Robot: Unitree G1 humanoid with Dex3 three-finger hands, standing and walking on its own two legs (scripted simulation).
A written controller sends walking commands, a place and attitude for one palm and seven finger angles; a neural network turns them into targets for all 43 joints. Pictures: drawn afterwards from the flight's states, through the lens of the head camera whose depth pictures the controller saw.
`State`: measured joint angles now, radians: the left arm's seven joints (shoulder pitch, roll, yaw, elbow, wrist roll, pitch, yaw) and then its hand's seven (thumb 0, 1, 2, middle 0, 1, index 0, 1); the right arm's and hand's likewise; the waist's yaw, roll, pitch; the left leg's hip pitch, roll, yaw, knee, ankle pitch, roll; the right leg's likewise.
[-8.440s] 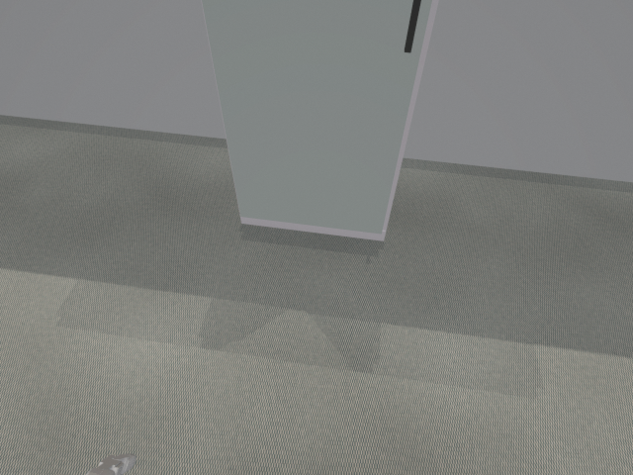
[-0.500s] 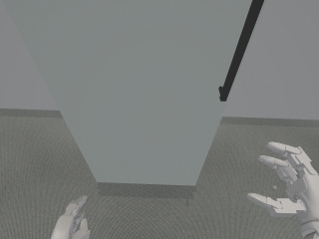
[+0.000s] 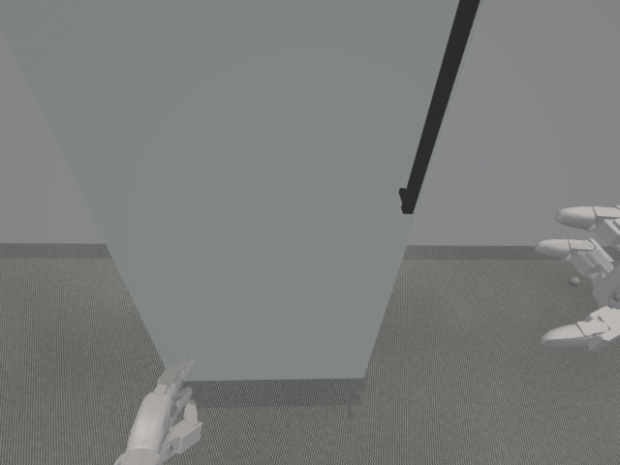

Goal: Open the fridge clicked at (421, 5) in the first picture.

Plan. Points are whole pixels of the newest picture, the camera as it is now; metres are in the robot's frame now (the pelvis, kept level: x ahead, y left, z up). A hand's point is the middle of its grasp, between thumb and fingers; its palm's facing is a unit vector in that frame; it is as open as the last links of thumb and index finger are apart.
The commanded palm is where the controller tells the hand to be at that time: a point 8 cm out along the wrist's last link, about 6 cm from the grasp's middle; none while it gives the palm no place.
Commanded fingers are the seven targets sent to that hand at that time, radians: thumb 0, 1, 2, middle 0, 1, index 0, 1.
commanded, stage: raise the hand to about handle height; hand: right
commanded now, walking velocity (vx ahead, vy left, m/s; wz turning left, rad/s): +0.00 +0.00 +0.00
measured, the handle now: (438, 86) +0.52 -0.17 +0.28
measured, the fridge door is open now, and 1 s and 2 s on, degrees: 0 0 0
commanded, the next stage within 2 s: move the hooked fingers beside the handle in 0.62 s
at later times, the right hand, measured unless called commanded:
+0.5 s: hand (565, 258) +0.28 -0.26 +0.20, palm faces +0.10 +0.99 -0.09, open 13.9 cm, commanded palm +0.24 -0.30 +0.21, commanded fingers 0.00 0.50 -0.30 0.30 1.20 0.30 1.20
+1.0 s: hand (551, 241) +0.30 -0.26 +0.20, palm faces +0.09 +0.99 -0.07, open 14.0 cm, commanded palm +0.28 -0.30 +0.20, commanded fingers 0.00 0.50 -0.30 0.30 1.20 0.30 1.20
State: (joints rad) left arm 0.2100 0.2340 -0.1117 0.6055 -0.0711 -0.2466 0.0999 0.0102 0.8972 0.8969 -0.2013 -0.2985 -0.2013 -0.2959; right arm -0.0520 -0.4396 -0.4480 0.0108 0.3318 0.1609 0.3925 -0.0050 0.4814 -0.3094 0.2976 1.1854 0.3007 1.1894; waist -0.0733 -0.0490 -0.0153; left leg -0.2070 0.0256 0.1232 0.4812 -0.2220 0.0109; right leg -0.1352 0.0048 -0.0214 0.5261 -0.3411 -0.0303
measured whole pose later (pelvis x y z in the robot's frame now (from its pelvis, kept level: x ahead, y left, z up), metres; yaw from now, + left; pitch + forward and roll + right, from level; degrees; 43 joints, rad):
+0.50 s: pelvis +0.00 +0.01 +0.00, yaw +1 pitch -3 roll +1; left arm 0.22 0.28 -0.08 0.60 -0.09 -0.21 0.10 0.01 0.90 0.90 -0.20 -0.30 -0.20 -0.30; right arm -0.14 -0.47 -0.49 0.08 0.32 0.23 0.40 -0.01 0.50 -0.30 0.30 1.20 0.30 1.20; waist -0.05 -0.06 -0.01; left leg -0.20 0.01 0.11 0.47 -0.21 0.03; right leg -0.12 -0.01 -0.03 0.49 -0.32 -0.01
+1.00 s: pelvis -0.01 +0.02 +0.00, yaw +0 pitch -3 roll +0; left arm 0.21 0.28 -0.08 0.62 -0.09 -0.21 0.11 0.01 0.90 0.90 -0.20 -0.30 -0.20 -0.30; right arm -0.29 -0.49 -0.46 0.26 0.29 0.20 0.41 -0.01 0.50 -0.30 0.30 1.20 0.30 1.20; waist -0.05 -0.06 0.00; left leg -0.22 0.01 0.13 0.48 -0.21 0.04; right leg -0.14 -0.01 -0.02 0.51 -0.32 -0.01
